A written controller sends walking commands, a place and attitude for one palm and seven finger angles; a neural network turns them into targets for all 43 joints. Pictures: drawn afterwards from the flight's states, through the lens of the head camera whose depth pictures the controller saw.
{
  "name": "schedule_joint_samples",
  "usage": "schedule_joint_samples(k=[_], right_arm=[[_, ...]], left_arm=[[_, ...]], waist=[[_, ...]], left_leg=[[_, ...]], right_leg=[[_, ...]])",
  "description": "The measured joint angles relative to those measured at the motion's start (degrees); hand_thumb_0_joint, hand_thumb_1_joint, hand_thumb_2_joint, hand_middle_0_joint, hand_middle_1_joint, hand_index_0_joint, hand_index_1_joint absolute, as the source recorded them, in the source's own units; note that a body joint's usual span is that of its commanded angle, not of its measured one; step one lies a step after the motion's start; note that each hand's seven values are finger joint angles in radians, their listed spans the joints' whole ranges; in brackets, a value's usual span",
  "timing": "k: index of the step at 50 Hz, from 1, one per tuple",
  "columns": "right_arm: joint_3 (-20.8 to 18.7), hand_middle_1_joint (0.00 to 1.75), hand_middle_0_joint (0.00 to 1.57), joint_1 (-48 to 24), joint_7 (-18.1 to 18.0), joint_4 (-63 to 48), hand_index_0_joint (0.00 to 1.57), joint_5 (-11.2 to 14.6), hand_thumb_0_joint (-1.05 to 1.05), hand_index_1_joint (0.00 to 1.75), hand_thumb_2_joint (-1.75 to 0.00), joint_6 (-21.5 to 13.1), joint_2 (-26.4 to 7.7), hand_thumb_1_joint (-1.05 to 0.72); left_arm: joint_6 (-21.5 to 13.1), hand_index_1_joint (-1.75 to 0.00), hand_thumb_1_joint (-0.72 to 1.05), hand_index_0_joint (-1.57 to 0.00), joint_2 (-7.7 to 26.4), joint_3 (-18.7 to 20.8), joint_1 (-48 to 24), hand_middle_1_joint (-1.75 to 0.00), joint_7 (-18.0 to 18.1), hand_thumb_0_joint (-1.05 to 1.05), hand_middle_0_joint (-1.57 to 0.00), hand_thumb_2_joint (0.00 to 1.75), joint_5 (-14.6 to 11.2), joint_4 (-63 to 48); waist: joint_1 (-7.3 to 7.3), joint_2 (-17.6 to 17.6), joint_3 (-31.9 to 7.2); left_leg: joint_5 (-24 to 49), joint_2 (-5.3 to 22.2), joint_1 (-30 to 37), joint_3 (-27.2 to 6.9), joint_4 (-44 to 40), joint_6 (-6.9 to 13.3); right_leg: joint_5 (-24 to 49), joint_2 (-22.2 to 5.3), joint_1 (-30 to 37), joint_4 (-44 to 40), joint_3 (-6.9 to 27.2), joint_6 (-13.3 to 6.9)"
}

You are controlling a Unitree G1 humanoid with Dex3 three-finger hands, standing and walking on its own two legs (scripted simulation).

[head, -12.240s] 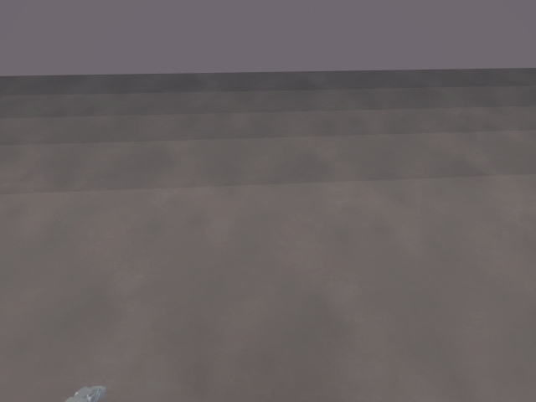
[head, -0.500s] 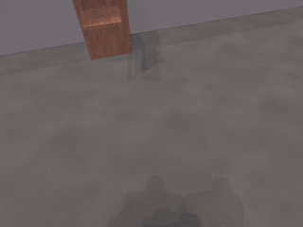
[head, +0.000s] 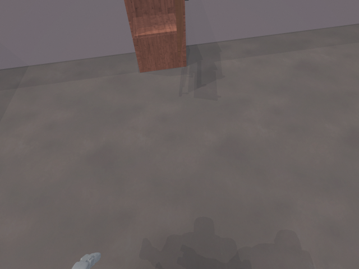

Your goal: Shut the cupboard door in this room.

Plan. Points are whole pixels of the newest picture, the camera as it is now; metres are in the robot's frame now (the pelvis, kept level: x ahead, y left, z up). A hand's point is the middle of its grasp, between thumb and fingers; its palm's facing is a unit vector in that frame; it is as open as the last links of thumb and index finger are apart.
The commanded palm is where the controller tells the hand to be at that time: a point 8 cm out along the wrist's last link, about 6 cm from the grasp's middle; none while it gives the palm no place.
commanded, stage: turn or walk to find it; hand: left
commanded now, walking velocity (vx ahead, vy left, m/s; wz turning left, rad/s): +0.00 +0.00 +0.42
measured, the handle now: out of the picture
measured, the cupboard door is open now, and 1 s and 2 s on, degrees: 77 77 77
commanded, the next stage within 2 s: stand and wait in 1.58 s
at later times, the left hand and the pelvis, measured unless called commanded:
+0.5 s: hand out of the picture -0.05 +0.25 -0.18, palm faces +0.26 -0.93 -0.26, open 7.4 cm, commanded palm none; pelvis -0.03 +0.03 +0.00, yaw +13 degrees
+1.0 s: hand out of the picture -0.05 +0.18 -0.14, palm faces +0.43 -0.86 -0.28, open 7.4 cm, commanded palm none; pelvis -0.04 -0.02 +0.01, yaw +26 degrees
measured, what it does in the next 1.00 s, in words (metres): steps on the spot, turning left: left foot, then right foot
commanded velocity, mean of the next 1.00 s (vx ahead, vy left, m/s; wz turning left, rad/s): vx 0.00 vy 0.00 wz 0.42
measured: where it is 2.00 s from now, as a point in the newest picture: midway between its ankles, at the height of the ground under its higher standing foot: outside the picture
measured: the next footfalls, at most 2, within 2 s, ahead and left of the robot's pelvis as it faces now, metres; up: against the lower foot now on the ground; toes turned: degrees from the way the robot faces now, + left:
left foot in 0.40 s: -0.02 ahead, +0.15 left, +0.00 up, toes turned +16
right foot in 0.78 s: +0.04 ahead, -0.08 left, +0.00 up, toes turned +16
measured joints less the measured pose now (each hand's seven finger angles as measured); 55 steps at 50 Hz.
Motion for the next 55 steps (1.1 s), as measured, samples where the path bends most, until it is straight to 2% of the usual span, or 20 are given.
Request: schedule_joint_samples(k=[2, 4, 6, 8, 16, 19, 20, 21, 23, 25, 28, 34, 37, 39, 41, 43, 45, 48, 51, 55], right_arm=[[-0.6, 0.30, 0.20, 0.5, 0.0, 0.2, 0.20, -0.2, 0.00, 0.30, -0.90, 1.0, -0.9, -0.91], [-1.1, 0.30, 0.20, 0.7, 0.3, 0.4, 0.20, -0.3, 0.00, 0.30, -0.90, 1.6, -1.8, -0.91], [-1.3, 0.30, 0.20, 1.0, 0.6, 0.3, 0.20, -0.4, 0.00, 0.30, -0.90, 1.8, -2.3, -0.91], [-1.3, 0.30, 0.20, 1.3, 0.8, 0.3, 0.20, -0.4, 0.00, 0.30, -0.90, 1.8, -2.5, -0.91], [-0.2, 0.30, 0.20, 0.4, 0.8, 0.7, 0.20, 0.1, 0.00, 0.30, -0.90, 1.6, -1.6, -0.91], [0.4, 0.30, 0.20, -0.4, 0.8, -0.1, 0.20, 0.3, 0.00, 0.30, -0.90, 0.6, -1.1, -0.91], [0.5, 0.30, 0.20, -0.5, 0.8, -0.6, 0.20, 0.2, 0.00, 0.30, -0.90, 0.0, -1.1, -0.91], [0.6, 0.30, 0.20, -1.1, 0.8, -0.7, 0.20, 0.0, 0.00, 0.30, -0.90, -0.4, -0.5, -0.91], [1.0, 0.30, 0.20, -1.7, 0.6, -1.2, 0.20, -0.2, 0.00, 0.30, -0.90, -1.0, 0.6, -0.91], [1.3, 0.30, 0.20, -1.9, 0.2, -1.5, 0.20, -0.3, 0.00, 0.30, -0.90, -1.2, 1.2, -0.91], [1.8, 0.30, 0.20, -2.0, -0.1, -1.5, 0.20, -0.3, 0.00, 0.30, -0.90, -1.4, 1.7, -0.91], [1.6, 0.30, 0.20, -1.9, 0.0, -1.8, 0.20, -0.4, 0.00, 0.30, -0.90, -1.1, 1.7, -0.90], [1.2, 0.30, 0.20, -1.6, 0.1, -1.9, 0.20, -0.5, 0.00, 0.30, -0.90, -0.7, 1.3, -0.90], [0.8, 0.30, 0.20, -1.1, 0.2, -1.9, 0.20, -0.3, 0.00, 0.30, -0.90, -0.3, 0.9, -0.90], [0.1, 0.30, 0.20, -0.7, 0.3, -1.7, 0.20, 0.0, 0.00, 0.30, -0.90, 0.1, -0.2, -0.90], [-0.4, 0.30, 0.20, -0.2, 0.4, -1.3, 0.20, -0.2, 0.00, 0.30, -0.90, 1.0, -0.8, -0.91], [-0.8, 0.30, 0.20, -0.1, 0.7, -0.9, 0.20, -0.3, 0.00, 0.30, -0.90, 1.6, -1.5, -0.91], [-1.1, 0.30, 0.20, 0.4, 0.9, -0.7, 0.20, -0.4, 0.00, 0.30, -0.90, 1.7, -2.2, -0.91], [-1.1, 0.30, 0.20, 0.8, 1.0, -0.3, 0.20, -0.4, 0.00, 0.30, -0.90, 1.9, -2.3, -0.91], [-0.7, 0.30, 0.20, 0.5, 0.9, 0.6, 0.20, -0.2, 0.00, 0.30, -0.90, 2.1, -2.1, -0.91]], left_arm=[[-0.4, -0.30, 0.91, -0.20, -0.9, -0.3, 0.5, -0.30, 0.0, 0.00, -0.20, 0.90, 0.1, -0.8], [-0.3, -0.30, 0.90, -0.20, -1.5, -0.5, 1.4, -0.30, 0.0, 0.00, -0.20, 0.90, 0.1, -1.0], [0.0, -0.30, 0.90, -0.21, -1.9, -0.6, 2.2, -0.30, 0.1, 0.00, -0.20, 0.90, 0.2, -0.8], [0.1, -0.30, 0.90, -0.21, -2.1, -0.7, 2.9, -0.30, 0.1, 0.00, -0.20, 0.90, 0.3, -0.5], [0.3, -0.30, 0.90, -0.21, -0.7, -0.3, 5.1, -0.30, -0.3, 0.00, -0.21, 0.90, 0.8, 1.0], [0.7, -0.30, 0.90, -0.21, 0.6, 0.3, 6.0, -0.30, -0.3, 0.00, -0.21, 0.90, 0.5, 1.7], [1.1, -0.30, 0.90, -0.21, 1.1, 0.5, 6.5, -0.30, -0.3, 0.00, -0.21, 0.90, 0.3, 1.7], [1.7, -0.30, 0.90, -0.21, 1.9, 0.9, 6.5, -0.30, -0.3, 0.00, -0.21, 0.90, 0.1, 2.1], [3.2, -0.30, 0.90, -0.21, 3.1, 1.4, 6.5, -0.30, 0.0, 0.00, -0.20, 0.90, 0.1, 3.0], [3.9, -0.30, 0.90, -0.20, 3.6, 1.6, 6.1, -0.30, -0.2, 0.00, -0.20, 0.90, 0.1, 3.8], [3.5, -0.30, 0.91, -0.20, 3.7, 1.6, 5.6, -0.30, -0.6, 0.00, -0.20, 0.90, 0.0, 3.6], [2.7, -0.30, 0.91, -0.20, 2.5, 1.1, 3.9, -0.30, -0.5, 0.00, -0.20, 0.90, -0.3, 1.8], [2.1, -0.30, 0.91, -0.20, 1.5, 0.6, 2.9, -0.30, -0.4, 0.00, -0.20, 0.90, -0.4, 0.8], [1.3, -0.30, 0.91, -0.20, 1.0, 0.3, 2.8, -0.30, -0.4, 0.00, -0.20, 0.90, -0.5, 0.0], [0.4, -0.30, 0.91, -0.20, -0.4, -0.1, 2.6, -0.30, -0.3, 0.00, -0.20, 0.90, 0.0, -0.4], [-0.1, -0.30, 0.91, -0.20, -1.3, -0.4, 3.1, -0.30, -0.3, 0.00, -0.20, 0.90, 0.1, -1.0], [0.0, -0.30, 0.90, -0.20, -2.1, -0.5, 3.8, -0.30, -0.1, 0.00, -0.20, 0.90, 0.1, -1.2], [0.1, -0.30, 0.90, -0.21, -2.6, -0.7, 4.6, -0.30, 0.0, 0.00, -0.20, 0.90, 0.2, -0.7], [0.0, -0.30, 0.90, -0.21, -2.7, -0.8, 5.2, -0.30, 0.0, 0.00, -0.20, 0.90, 0.3, -0.2], [-0.1, -0.30, 0.91, -0.21, -2.1, -0.6, 5.9, -0.30, -0.1, 0.00, -0.21, 0.90, 0.6, 0.4]], waist=[[-0.04, 0.4, 0.0], [0.01, 0.5, 0.1], [-0.21, 0.4, 0.3], [-0.35, -0.1, 0.4], [1.25, -3.0, 1.7], [1.65, -3.9, 1.7], [1.67, -3.9, 1.3], [1.97, -5.0, 1.5], [2.24, -6.0, 1.5], [2.11, -5.8, 1.1], [2.19, -5.1, 0.7], [1.41, -3.2, 0.1], [0.70, -2.2, -0.1], [0.58, -1.8, -0.4], [0.37, 0.4, -0.1], [0.60, 0.5, -0.2], [0.76, 0.4, -0.2], [0.29, 0.1, 0.1], [0.34, -0.6, 0.4], [1.15, -1.8, 0.9]], left_leg=[[-6.2, -0.6, -4.1, 0.9, 11.4, 0.0], [-6.1, -0.3, -7.4, 2.2, 21.7, -0.3], [-4.2, 0.8, -9.1, 3.4, 27.4, -0.9], [-3.4, 1.9, -9.3, 4.2, 28.7, -1.6], [-6.5, 4.2, -2.6, 7.6, 12.4, -2.3], [-0.7, 4.0, 2.1, 9.4, 0.5, -1.7], [2.9, 4.1, 3.1, 9.1, -2.9, -0.6], [3.1, 3.4, 2.5, 9.3, -2.0, 0.3], [1.5, 2.9, 2.2, 9.3, -1.1, 1.4], [2.0, 2.6, 2.6, 8.5, -2.8, 1.7], [4.4, 2.1, 3.6, 7.3, -6.5, 1.8], [6.7, 1.1, 3.7, 4.9, -8.9, 1.5], [6.6, 0.6, 2.6, 3.5, -7.7, 0.8], [5.9, 0.0, 1.2, 2.6, -5.6, 0.0], [1.1, 0.4, -1.2, 1.1, 0.1, -0.1], [-5.2, -0.5, -5.0, 1.5, 11.5, 0.0], [-5.3, -0.4, -8.2, 2.5, 21.6, -0.2], [-2.5, 1.2, -10.2, 3.5, 28.9, -1.3], [-2.0, 2.7, -9.3, 4.2, 28.2, -2.2], [-4.5, 4.0, -6.0, 5.3, 21.0, -2.7]], right_leg=[[-0.7, -0.7, 0.2, 0.4, -1.2, -1.2], [-0.4, -1.4, 1.1, -0.8, -2.0, -1.4], [0.3, -1.9, 1.9, -2.0, -2.9, -1.3], [0.8, -2.6, 2.3, -2.8, -3.7, -1.3], [0.5, -5.6, 1.5, -1.6, -7.3, -0.2], [-0.9, -6.9, 0.0, 1.7, -8.7, 1.1], [-1.9, -7.3, -1.2, 4.1, -9.1, 1.7], [-6.0, -7.6, -2.8, 7.7, -7.6, 2.4], [-11.9, -6.2, -6.4, 16.6, -3.6, 3.0], [-11.5, -4.6, -9.1, 23.5, -1.3, 3.3], [-8.8, -3.4, -10.9, 26.9, 0.3, 3.9], [-9.1, -1.8, -8.5, 19.3, 1.8, 4.4], [-7.7, -0.9, -5.1, 10.8, 1.7, 4.0], [-2.2, -0.5, -1.6, 2.2, 1.2, 3.4], [0.0, 0.3, -0.8, 1.4, -0.7, -0.2], [-1.0, -0.5, -0.4, 1.5, -1.9, -2.1], [-0.6, -1.1, 0.6, -0.2, -2.6, -2.5], [0.7, -1.9, 1.8, -2.6, -4.2, -2.4], [1.3, -2.8, 2.3, -3.8, -5.7, -2.5], [1.4, -4.0, 2.1, -3.9, -7.3, -2.2]])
